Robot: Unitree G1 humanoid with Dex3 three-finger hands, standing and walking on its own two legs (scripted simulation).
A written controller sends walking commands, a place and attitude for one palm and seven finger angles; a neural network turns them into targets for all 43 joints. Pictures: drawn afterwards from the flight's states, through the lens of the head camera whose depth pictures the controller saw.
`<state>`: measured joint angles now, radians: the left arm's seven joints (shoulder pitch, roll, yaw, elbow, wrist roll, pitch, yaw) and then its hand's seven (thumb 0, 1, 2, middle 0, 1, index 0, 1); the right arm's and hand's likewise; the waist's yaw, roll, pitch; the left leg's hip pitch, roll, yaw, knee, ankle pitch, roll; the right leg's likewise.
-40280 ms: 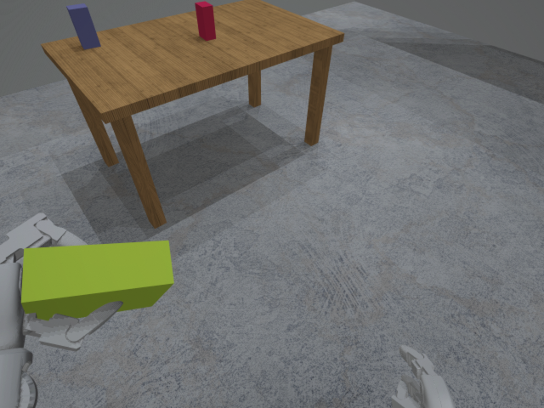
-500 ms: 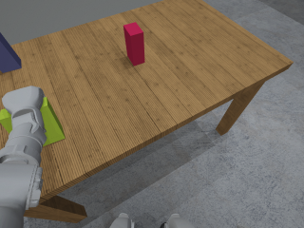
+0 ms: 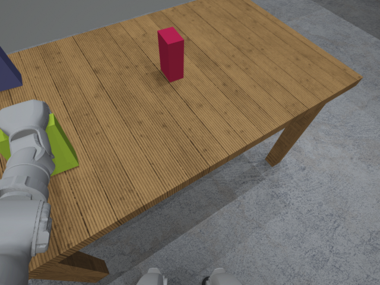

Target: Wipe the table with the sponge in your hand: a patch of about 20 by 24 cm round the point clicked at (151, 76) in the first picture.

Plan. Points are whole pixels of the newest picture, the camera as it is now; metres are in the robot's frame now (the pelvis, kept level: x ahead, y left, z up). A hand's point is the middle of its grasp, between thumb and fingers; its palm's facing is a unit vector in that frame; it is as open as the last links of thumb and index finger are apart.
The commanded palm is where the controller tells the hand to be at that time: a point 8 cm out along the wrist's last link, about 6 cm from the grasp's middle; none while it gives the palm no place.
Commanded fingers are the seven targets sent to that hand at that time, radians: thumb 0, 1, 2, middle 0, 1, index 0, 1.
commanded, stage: slide back across to the first lane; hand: left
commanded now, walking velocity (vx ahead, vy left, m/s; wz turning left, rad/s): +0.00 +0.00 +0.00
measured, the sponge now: (45, 156) +0.41 +0.34 -0.02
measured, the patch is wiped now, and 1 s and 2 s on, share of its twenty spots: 0.90 0.90 0.90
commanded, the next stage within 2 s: wipe back along the first lane in 0.68 s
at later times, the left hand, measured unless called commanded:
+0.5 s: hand (20, 138) +0.43 +0.37 +0.03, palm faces -0.09 -0.04 -0.99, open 9.3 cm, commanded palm +0.39 +0.37 +0.07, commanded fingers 0.00 0.10 1.30 -1.20 -1.60 -1.20 -1.60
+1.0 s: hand (5, 150) +0.40 +0.39 +0.03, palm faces -0.10 +0.00 -0.99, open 9.3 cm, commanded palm +0.36 +0.36 +0.06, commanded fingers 0.00 0.10 1.30 -1.20 -1.60 -1.20 -1.60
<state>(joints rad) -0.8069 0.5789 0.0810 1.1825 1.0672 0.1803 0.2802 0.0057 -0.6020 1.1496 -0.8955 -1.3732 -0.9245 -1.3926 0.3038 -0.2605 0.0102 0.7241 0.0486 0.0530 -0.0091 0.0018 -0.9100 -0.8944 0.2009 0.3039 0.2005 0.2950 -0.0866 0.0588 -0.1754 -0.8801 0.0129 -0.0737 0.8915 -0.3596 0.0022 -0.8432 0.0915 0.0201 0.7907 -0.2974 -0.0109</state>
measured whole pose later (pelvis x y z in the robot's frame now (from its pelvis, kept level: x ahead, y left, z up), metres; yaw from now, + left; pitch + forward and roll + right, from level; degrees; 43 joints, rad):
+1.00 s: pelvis +0.05 +0.02 +0.02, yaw +1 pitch +15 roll -3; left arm -0.43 0.55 0.10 0.86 1.03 0.15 0.30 -0.01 -0.46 1.08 -0.78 -1.47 -0.80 -1.52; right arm 0.25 -0.27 -0.03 0.71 0.06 0.11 0.00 0.00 -0.91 -0.89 0.20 0.30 0.20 0.29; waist -0.02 0.05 -0.16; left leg -0.64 -0.01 -0.07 0.76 -0.39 0.03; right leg -0.58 0.07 0.03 0.64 -0.32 0.00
